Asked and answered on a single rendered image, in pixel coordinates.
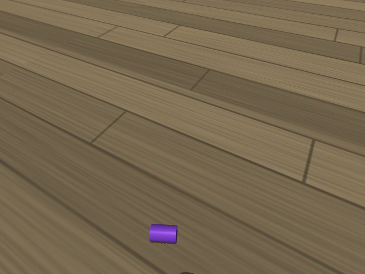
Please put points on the can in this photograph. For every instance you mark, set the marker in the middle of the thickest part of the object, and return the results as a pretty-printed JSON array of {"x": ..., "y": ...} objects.
[{"x": 163, "y": 233}]

